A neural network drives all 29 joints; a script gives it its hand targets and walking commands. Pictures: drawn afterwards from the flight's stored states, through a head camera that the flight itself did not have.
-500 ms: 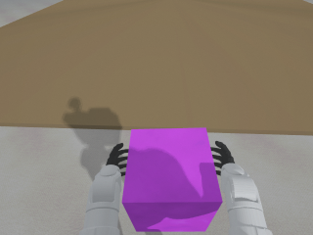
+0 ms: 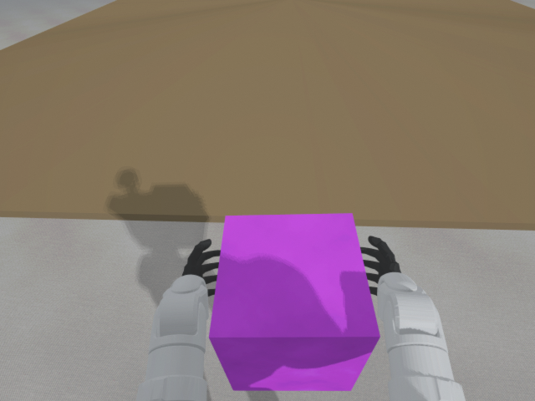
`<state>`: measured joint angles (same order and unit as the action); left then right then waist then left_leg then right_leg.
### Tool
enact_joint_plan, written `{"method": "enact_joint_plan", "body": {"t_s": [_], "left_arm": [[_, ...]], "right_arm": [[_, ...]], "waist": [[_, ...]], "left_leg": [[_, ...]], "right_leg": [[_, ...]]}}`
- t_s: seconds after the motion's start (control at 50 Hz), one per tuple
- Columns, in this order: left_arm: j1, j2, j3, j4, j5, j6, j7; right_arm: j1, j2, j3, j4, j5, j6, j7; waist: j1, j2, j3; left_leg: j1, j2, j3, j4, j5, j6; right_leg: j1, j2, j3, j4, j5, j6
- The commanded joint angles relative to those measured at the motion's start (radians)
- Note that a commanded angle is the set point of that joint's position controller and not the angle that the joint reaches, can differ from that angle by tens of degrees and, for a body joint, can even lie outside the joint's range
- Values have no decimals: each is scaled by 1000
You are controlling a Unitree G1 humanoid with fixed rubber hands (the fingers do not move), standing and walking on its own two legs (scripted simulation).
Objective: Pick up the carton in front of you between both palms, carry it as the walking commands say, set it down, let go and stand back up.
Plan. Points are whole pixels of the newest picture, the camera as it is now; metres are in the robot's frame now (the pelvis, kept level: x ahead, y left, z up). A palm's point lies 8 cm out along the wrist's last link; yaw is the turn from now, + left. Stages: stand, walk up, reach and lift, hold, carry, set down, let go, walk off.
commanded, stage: hold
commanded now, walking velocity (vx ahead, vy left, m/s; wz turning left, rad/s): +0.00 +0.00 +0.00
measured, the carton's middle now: (290, 305) +0.30 +0.00 -0.02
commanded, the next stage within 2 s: carry in 0.82 s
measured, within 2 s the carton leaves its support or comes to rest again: neither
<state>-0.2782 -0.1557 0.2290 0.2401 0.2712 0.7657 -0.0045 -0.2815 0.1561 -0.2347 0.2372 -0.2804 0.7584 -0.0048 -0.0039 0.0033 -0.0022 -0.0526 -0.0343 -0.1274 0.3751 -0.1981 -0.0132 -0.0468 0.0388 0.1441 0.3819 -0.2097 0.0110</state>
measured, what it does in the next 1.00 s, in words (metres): stands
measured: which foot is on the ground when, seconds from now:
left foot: down 0.00-1.00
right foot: down 0.00-1.00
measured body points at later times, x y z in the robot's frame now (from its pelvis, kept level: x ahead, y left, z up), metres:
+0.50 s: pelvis +0.00 +0.00 +0.00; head -0.05 +0.00 +0.45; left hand +0.30 +0.15 +0.05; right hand +0.30 -0.16 +0.05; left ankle +0.01 +0.13 -0.74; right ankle +0.01 -0.13 -0.74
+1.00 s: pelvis +0.02 +0.00 -0.01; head -0.02 +0.01 +0.44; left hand +0.32 +0.15 +0.05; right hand +0.32 -0.15 +0.06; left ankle +0.01 +0.14 -0.74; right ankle +0.01 -0.13 -0.74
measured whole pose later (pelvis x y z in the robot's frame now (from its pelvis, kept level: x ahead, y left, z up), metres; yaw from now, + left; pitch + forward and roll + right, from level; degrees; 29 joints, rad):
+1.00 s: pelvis +0.02 +0.00 -0.01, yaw +0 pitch +1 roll +0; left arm -0.21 -0.14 0.16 0.07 0.20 0.84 0.03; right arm -0.22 0.14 -0.17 0.07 -0.21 0.84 -0.03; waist 0.00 0.00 -0.14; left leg -0.26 0.01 -0.02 0.54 -0.34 -0.01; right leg -0.24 0.00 0.06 0.53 -0.32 0.01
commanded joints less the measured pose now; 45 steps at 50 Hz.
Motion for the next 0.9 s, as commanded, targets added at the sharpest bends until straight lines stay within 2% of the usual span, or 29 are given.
{"method": "enact_joint_plan", "body": {"t_s": [0.0, 0.04, 0.06, 0.08, 0.1, 0.12, 0.14, 0.16, 0.18, 0.2, 0.22, 0.24, 0.28, 0.3, 0.4, 0.42, 0.44, 0.54, 0.56, 0.58, 0.6, 0.68, 0.76, 0.78, 0.8, 0.82, 0.84, 0.86, 0.88], "left_arm": [[-522, -924, -541, -32, -261, -36, -232], [-521, -930, -569, -44, -275, -35, -232], [-528, -926, -543, -31, -262, -33, -234], [-512, -927, -550, -24, -273, -35, -235], [-511, -916, -554, -44, -264, -38, -236], [-526, -921, -537, -34, -254, -34, -236], [-523, -924, -549, -30, -267, -37, -237], [-511, -919, -541, -34, -254, -35, -236], [-533, -923, -552, -40, -268, -37, -236], [-527, -925, -547, -36, -273, -38, -237], [-523, -934, -548, -26, -270, -38, -238], [-518, -915, -551, -41, -259, -37, -236], [-512, -930, -544, -27, -264, -35, -235], [-517, -919, -548, -31, -265, -37, -235], [-499, -920, -541, -32, -257, -36, -234], [-495, -918, -553, -45, -267, -36, -235], [-479, -912, -544, -33, -264, -33, -235], [-495, -908, -551, -65, -264, -40, -235], [-512, -910, -569, -66, -271, -40, -234], [-504, -920, -548, -52, -257, -37, -234], [-495, -921, -566, -70, -273, -38, -233], [-473, -903, -546, -48, -259, -34, -232], [-478, -915, -560, -52, -270, -35, -233], [-506, -917, -555, -58, -271, -38, -234], [-499, -914, -571, -62, -271, -33, -232], [-480, -908, -570, -76, -280, -30, -231], [-504, -909, -592, -113, -295, -32, -229], [-521, -918, -615, -139, -303, -25, -224], [-514, -911, -633, -166, -320, -19, -218]], "right_arm": [[-506, 900, 555, -11, 268, -26, 252], [-499, 908, 560, -21, 271, -27, 253], [-517, 896, 547, -8, 269, -26, 254], [-495, 907, 563, -22, 276, -27, 253], [-513, 907, 564, -29, 278, -27, 252], [-507, 899, 551, -15, 268, -25, 253], [-513, 901, 557, -16, 271, -27, 253], [-498, 906, 553, -13, 266, -24, 254], [-503, 907, 554, -22, 270, -28, 252], [-497, 894, 554, -12, 268, -25, 251], [-507, 901, 561, -27, 264, -27, 249], [-495, 907, 560, -20, 273, -27, 252], [-506, 898, 558, -19, 275, -27, 253], [-502, 903, 558, -24, 276, -28, 254], [-496, 902, 555, -29, 270, -26, 250], [-486, 912, 570, -34, 278, -26, 251], [-477, 902, 564, -45, 275, -24, 248], [-478, 914, 562, -32, 274, -25, 247], [-474, 917, 568, -38, 273, -28, 247], [-486, 906, 563, -40, 265, -29, 247], [-459, 910, 577, -47, 274, -27, 245], [-481, 898, 556, -42, 273, -25, 242], [-448, 901, 562, -35, 272, -25, 243], [-472, 896, 557, -42, 268, -27, 244], [-504, 917, 573, -60, 272, -21, 247], [-490, 921, 589, -59, 286, -18, 245], [-504, 914, 606, -95, 297, -19, 243], [-507, 918, 612, -108, 307, -11, 239], [-505, 913, 642, -137, 323, -2, 232]], "waist": [[6, -5, -188], [-11, -13, -199], [7, -4, -202], [-7, -2, -215], [8, -6, -204], [2, 18, -199], [-5, -17, -206], [9, -6, -192], [-9, -5, -195], [2, -9, -201], [-7, -5, -208], [7, 10, -198], [9, 4, -208], [-1, 0, -203], [1, -1, -204], [7, -17, -216], [-5, -18, -193], [10, -10, -218], [1, -11, -218], [10, 3, -202], [-3, 0, -219], [6, -8, -208], [-4, 1, -193], [-6, 3, -207], [0, -37, -189], [6, -27, -222], [4, -17, -206], [5, -8, -186], [6, -42, -193]], "left_leg": [[36, -67, 68, -53, 121, -8], [58, -63, 68, -50, 128, -7], [44, -66, 69, -52, 141, -7], [56, -67, 68, -49, 130, -7], [48, -65, 70, -55, 133, -2], [54, -63, 70, -50, 129, -6], [50, -61, 66, -54, 125, -4], [57, -64, 70, -58, 117, -5], [57, -61, 66, -52, 128, -6], [49, -63, 68, -55, 123, -7], [50, -65, 70, -52, 123, -8], [55, -64, 67, -57, 127, -5], [48, -64, 65, -55, 134, -7], [60, -58, 68, -49, 133, -4], [75, -67, 65, -54, 167, -5], [65, -65, 63, -59, 164, -4], [64, -66, 61, -52, 162, -2], [69, -67, 68, -49, 178, -4], [72, -62, 64, -57, 176, -3], [58, -70, 66, -55, 169, -6], [73, -69, 67, -49, 170, -7], [68, -66, 59, -51, 190, -3], [44, -69, 65, -59, 183, -8], [60, -64, 62, -50, 173, -6], [-59, 114, 51, 33, -29, 19], [-107, 107, -9, 1, -259, 27], [-154, 97, 1, -7, -430, 27], [-203, 92, 7, 5, -505, 30], [-220, 94, 35, 44, -431, 28]], "right_leg": [[3, 66, -72, -65, 120, 11], [-8, 69, -72, -65, 123, 11], [8, 62, -71, -66, 144, 11], [18, 62, -67, -66, 146, 12], [8, 65, -73, -63, 145, 15], [-2, 59, -69, -66, 134, 10], [13, 65, -70, -66, 132, 11], [-4, 65, -73, -68, 122, 14], [-7, 64, -69, -66, 132, 9], [1, 66, -76, -69, 119, 10], [15, 64, -69, -67, 134, 10], [-4, 62, -72, -66, 135, 13], [10, 61, -72, -65, 128, 8], [5, 60, -70, -63, 138, 9], [-6, 64, -69, -67, 162, 16], [18, 70, -77, -65, 167, 18], [9, 65, -69, -67, 169, 16], [23, 62, -68, -65, 184, 19], [18, 67, -70, -61, 190, 17], [8, 63, -66, -65, 178, 15], [19, 62, -64, -69, 175, 15], [12, 66, -68, -64, 183, 17], [26, 66, -67, -69, 199, 14], [15, 65, -69, -61, 174, 15], [-131, -124, -16, -7, -23, -9], [-149, -109, 18, -35, -249, -20], [-196, -103, 29, -48, -424, -29], [-230, -113, 43, -60, -509, -35], [-221, -126, 40, -52, -466, -44]]}}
